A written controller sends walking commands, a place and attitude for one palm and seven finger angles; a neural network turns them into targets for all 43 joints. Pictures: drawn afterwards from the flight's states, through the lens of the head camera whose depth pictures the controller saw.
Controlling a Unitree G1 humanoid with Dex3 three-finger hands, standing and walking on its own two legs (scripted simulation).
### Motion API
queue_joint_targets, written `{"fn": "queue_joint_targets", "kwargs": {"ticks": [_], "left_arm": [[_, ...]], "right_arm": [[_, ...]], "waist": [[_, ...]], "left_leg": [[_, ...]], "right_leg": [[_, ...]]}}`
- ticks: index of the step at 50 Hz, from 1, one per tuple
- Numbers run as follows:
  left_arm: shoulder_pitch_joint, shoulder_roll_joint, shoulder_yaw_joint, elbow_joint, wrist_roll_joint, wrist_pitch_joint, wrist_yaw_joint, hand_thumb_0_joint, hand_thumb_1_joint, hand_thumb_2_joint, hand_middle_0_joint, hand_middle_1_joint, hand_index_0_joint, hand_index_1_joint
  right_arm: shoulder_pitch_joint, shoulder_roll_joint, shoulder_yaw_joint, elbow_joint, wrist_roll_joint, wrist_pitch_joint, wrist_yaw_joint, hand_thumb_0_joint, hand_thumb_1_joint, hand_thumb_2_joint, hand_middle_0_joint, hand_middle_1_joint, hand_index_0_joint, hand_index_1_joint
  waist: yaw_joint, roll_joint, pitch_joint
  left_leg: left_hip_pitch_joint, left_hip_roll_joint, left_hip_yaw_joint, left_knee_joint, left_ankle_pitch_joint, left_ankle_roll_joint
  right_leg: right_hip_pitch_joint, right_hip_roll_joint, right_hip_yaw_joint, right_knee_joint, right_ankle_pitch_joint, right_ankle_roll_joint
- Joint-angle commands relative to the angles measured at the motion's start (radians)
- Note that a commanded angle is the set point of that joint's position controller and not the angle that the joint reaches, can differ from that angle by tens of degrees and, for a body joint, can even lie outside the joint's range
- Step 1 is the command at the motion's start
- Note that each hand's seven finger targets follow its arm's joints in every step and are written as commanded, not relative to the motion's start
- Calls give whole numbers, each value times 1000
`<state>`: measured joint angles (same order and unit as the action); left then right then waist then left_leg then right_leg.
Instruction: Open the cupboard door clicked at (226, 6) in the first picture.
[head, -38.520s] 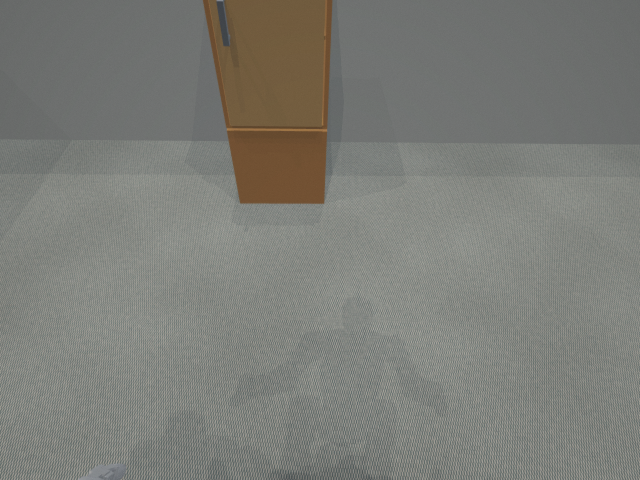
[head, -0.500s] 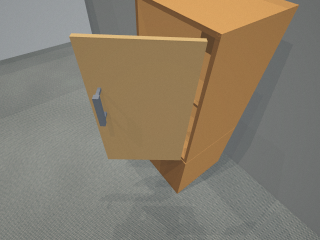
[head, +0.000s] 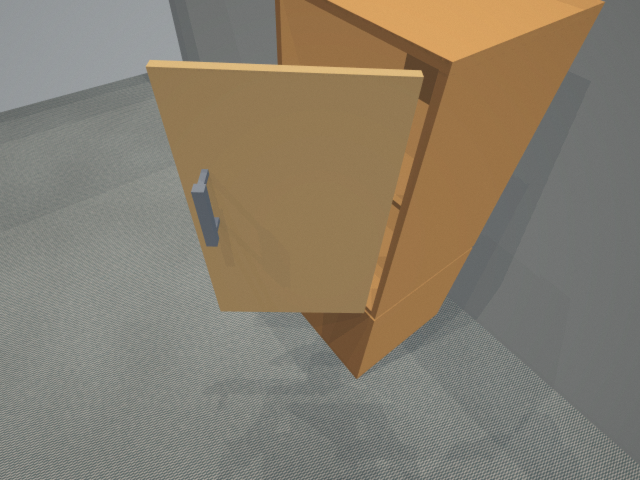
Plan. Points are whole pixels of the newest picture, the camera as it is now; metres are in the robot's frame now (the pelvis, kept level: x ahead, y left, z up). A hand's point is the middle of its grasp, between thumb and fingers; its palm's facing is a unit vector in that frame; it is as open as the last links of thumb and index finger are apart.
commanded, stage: look again from close up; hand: left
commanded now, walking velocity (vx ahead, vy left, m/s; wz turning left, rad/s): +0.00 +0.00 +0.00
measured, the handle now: (208, 208) +0.50 +0.21 +0.02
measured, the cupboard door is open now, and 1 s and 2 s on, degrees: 52 52 52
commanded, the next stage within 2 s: raise the hand with hooked fingers in 0.02 s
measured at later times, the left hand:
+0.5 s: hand (161, 468) +0.15 +0.20 -0.06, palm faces +0.07 -1.00 -0.02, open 8.3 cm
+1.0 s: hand (122, 423) +0.18 +0.24 -0.02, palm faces +0.09 -0.99 -0.05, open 11.3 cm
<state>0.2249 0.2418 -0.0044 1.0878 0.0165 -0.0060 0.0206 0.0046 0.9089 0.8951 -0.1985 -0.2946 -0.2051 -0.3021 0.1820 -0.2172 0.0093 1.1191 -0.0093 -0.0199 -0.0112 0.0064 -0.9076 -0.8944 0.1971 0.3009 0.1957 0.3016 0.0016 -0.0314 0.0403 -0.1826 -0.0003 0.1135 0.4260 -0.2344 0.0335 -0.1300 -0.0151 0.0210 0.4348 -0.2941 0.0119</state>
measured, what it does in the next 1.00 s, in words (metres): lowers itself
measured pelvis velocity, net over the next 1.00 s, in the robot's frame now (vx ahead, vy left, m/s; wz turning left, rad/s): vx -0.04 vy -0.02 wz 0.06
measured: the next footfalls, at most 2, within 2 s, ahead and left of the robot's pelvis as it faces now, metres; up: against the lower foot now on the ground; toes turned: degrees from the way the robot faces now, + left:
none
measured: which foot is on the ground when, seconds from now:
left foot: down 0.00-1.00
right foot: down 0.00-1.00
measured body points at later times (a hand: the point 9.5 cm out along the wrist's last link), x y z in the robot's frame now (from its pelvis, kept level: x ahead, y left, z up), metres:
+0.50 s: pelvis -0.06 -0.03 -0.09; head -0.01 -0.02 +0.36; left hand +0.14 +0.25 -0.06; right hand +0.18 -0.26 -0.13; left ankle +0.00 +0.09 -0.74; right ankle -0.04 -0.13 -0.74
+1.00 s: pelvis -0.04 -0.02 -0.07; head +0.01 +0.00 +0.38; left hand +0.17 +0.30 -0.01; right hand +0.11 -0.26 -0.15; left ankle +0.00 +0.09 -0.74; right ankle -0.04 -0.13 -0.74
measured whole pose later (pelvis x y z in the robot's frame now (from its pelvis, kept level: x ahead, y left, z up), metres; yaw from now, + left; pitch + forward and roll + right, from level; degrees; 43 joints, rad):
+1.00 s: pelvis -0.04 -0.02 -0.07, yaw +4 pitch +12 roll -2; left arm 0.23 0.33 0.35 0.21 -0.37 -0.36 -0.43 0.01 0.08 0.54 -0.26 -0.83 -0.26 -0.83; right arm 0.30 -0.26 0.01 0.60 0.04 -0.24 -0.06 0.02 -0.90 -0.89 0.20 0.30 0.20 0.30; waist -0.01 0.03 -0.11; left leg -0.82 0.04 0.01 1.03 -0.42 0.02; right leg -0.71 0.01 -0.08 0.99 -0.49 -0.02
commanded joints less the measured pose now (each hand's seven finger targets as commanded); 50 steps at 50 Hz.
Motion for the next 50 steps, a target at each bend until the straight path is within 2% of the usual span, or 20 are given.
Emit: {"fn": "queue_joint_targets", "kwargs": {"ticks": [1, 5, 6, 7, 8, 9, 10, 11, 12, 13, 15, 16, 18, 20, 23, 27, 31, 39, 44, 50], "left_arm": [[22, 136, 22, -38, -2, -20, 10, 0, 900, 900, -200, -300, -200, -300], [15, 139, 22, -36, 0, -19, 9, 0, 900, 900, -200, -300, -200, -300], [95, 57, 4, -16, 8, -28, 54, 0, 900, 900, -200, -300, -200, -300], [-622, 409, 317, -1508, -156, -218, 60, 0, 877, 890, -202, -315, -202, -315], [-99, 293, 241, -1262, -84, -187, 74, 0, 853, 880, -203, -330, -203, -330], [164, 56, 104, -1124, -133, -77, 83, 0, 830, 870, -205, -345, -205, -345], [102, -45, 82, -1076, -164, -87, 64, 0, 807, 860, -207, -360, -207, -360], [23, -5, 125, -1059, -179, -142, 39, 0, 783, 850, -208, -375, -208, -375], [73, 32, 199, -951, -194, -210, 6, 0, 760, 840, -210, -390, -210, -390], [166, 5, 220, -853, -217, -293, -42, 0, 737, 830, -212, -405, -212, -405], [277, -4, 261, -749, -247, -459, -170, 0, 690, 810, -215, -435, -215, -435], [264, -16, 241, -761, -265, -547, -245, 0, 667, 800, -217, -450, -217, -450], [172, 83, 288, -792, -295, -676, -389, 0, 620, 780, -220, -480, -220, -480], [128, 179, 370, -850, -338, -643, -458, 0, 573, 760, -223, -510, -223, -510], [-23, 217, 389, -1029, -408, -553, -464, 0, 503, 730, -228, -555, -228, -555], [-160, 229, 355, -1275, -382, -545, -392, 0, 410, 690, -235, -615, -235, -615], [-147, 223, 323, -1200, -351, -511, -401, 0, 317, 650, -242, -675, -242, -675], [-27, 284, 456, -1053, -418, -363, -462, 0, 130, 570, -255, -795, -255, -795], [-49, 274, 459, -1055, -419, -402, -440, 0, 13, 520, -263, -870, -263, -870], [-122, 277, 420, -1100, -406, -424, -451, 0, -127, 460, -273, -960, -273, -960]], "right_arm": [[-4, -161, -31, -45, -3, -21, -13, 0, -900, -900, 200, 300, 200, 300], [-11, -164, -31, -41, -2, -21, -13, 0, -900, -900, 200, 300, 200, 300], [12, -133, -30, -97, 8, -19, -10, 0, -900, -900, 200, 300, 200, 300], [74, -238, -79, -426, 58, -148, -34, 0, -900, -900, 200, 300, 200, 300], [-4, -167, -46, -411, 40, -247, -66, 0, -900, -900, 200, 300, 200, 300], [-8, -119, -50, -402, 48, -265, -57, 0, -900, -900, 200, 300, 200, 300], [46, -123, -65, -391, 51, -263, -48, 0, -900, -900, 200, 300, 200, 300], [18, -160, -81, -442, 33, -267, -44, 0, -900, -900, 200, 300, 200, 300], [9, -179, -91, -455, 24, -261, -43, 0, -900, -900, 200, 300, 200, 300], [-6, -173, -91, -479, 17, -258, -40, 0, -900, -900, 200, 300, 200, 300], [-31, -168, -99, -525, 14, -262, -16, 0, -900, -900, 200, 300, 200, 300], [-56, -168, -102, -558, 13, -269, -5, 0, -900, -900, 200, 300, 200, 300], [-72, -177, -108, -615, 21, -291, 10, 0, -900, -900, 200, 300, 200, 300], [-76, -190, -105, -695, 38, -286, 6, 0, -900, -900, 200, 300, 200, 300], [-67, -175, -85, -765, 60, -278, -31, 0, -900, -900, 200, 300, 200, 300], [1, -158, -69, -734, 49, -283, -69, 0, -900, -900, 200, 300, 200, 300], [24, -163, -56, -669, 44, -295, -89, 0, -900, -900, 200, 300, 200, 300], [12, -158, -51, -679, 49, -279, -79, 0, -900, -900, 200, 300, 200, 300], [28, -162, -55, -675, 43, -278, -67, 0, -900, -900, 200, 300, 200, 300], [57, -185, -55, -686, 49, -286, -66, 0, -900, -900, 200, 300, 200, 300]], "waist": [[4, 28, -41], [5, 28, -29], [-9, 143, -26], [-71, 242, -519], [24, 346, -456], [-18, 303, -330], [-60, 139, -160], [-62, 55, -31], [-55, -50, -7], [-34, -140, -9], [31, -179, -112], [45, -155, -143], [44, -54, -240], [73, 58, -332], [42, 50, -368], [-18, 101, -384], [-51, 107, -312], [31, 56, -384], [20, 31, -351], [2, 100, -371]], "left_leg": [[74, 134, -131, -81, 199, 8], [66, 134, -134, -90, 188, 7], [65, 160, -95, 93, 453, -21], [315, 31, -175, 18, 608, -59], [436, 111, -196, -11, 736, -38], [280, 84, -165, -18, 632, -71], [161, 80, -153, 12, 502, -56], [9, 55, -162, 66, 280, -41], [-117, 34, -155, 128, 113, -38], [-220, 21, -151, 193, 48, -36], [-364, 6, -126, 325, 41, -49], [-436, -1, -116, 390, -3, -51], [-531, -11, -110, 498, -77, -45], [-559, -21, -89, 536, -124, -31], [-601, -17, -90, 550, -276, -13], [-543, 12, -117, 586, -183, 8], [-543, 23, -141, 595, -125, 7], [-514, 13, -144, 525, 15, -2], [-482, 12, -144, 495, 26, -3], [-390, 13, -148, 442, -3, 0]], "right_leg": [[-62, -88, 70, -62, 219, -41], [-66, -88, 73, -70, 207, -40], [-101, -116, 72, -32, 355, -20], [-39, -7, -58, 65, 461, -52], [-162, 11, -63, 158, 187, -50], [-224, 11, -99, 182, 18, -37], [-289, 12, -103, 143, 22, -25], [-340, 17, -120, 111, 22, -23], [-396, 21, -137, 104, 26, -24], [-453, 27, -148, 156, 2, -25], [-521, 30, -141, 317, 3, -38], [-576, 29, -122, 385, -32, -41], [-638, 15, -61, 461, -111, -47], [-619, 7, -4, 470, -192, -48], [-612, -2, 74, 375, -461, -21], [-617, 17, 81, 375, -336, -24], [-648, 33, 41, 402, -201, -27], [-466, 21, 26, 381, 4, -12], [-494, 33, -10, 387, 24, -14], [-531, 46, -50, 385, -22, -28]]}}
